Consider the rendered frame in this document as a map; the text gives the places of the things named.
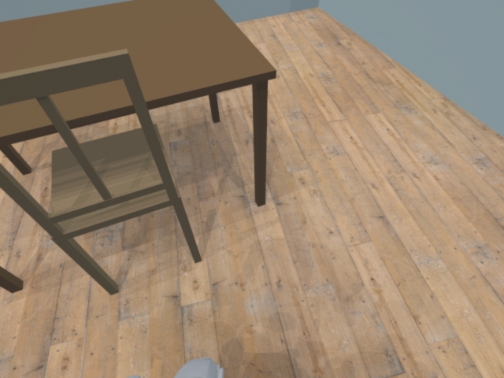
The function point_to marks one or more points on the table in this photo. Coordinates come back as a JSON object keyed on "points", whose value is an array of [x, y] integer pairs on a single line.
{"points": [[180, 50]]}

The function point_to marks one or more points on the chair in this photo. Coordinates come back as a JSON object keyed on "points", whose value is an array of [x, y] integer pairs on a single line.
{"points": [[100, 182]]}

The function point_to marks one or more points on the robot left thigh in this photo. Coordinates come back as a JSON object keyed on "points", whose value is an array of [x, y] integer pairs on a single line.
{"points": [[200, 368]]}

